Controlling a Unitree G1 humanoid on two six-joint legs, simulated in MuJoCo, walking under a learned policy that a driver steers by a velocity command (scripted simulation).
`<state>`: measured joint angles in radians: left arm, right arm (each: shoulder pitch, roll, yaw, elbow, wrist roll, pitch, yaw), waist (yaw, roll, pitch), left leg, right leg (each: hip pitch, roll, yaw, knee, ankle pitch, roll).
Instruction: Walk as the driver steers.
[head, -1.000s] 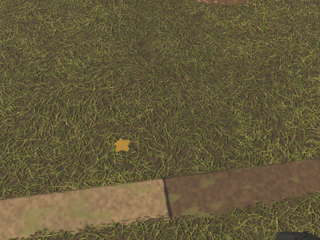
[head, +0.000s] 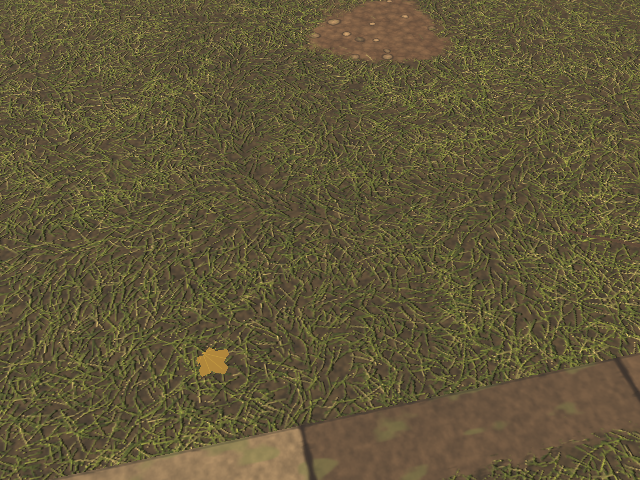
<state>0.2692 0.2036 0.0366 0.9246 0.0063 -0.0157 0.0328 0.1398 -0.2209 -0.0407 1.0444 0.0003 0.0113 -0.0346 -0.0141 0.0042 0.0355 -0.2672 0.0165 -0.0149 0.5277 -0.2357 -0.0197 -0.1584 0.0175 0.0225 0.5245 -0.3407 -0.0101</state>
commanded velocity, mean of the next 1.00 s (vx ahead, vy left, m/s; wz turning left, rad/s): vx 0.00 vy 0.00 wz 0.00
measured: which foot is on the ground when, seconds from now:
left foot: down 0.00-1.00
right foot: down 0.00-1.00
